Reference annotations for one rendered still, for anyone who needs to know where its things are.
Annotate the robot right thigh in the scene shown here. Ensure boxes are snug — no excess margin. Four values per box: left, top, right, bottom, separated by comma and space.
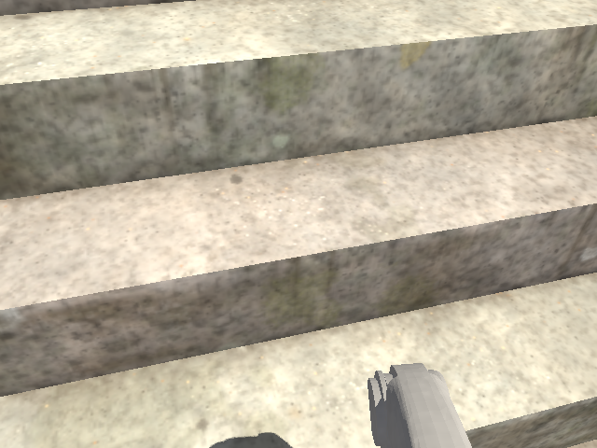
368, 363, 472, 448

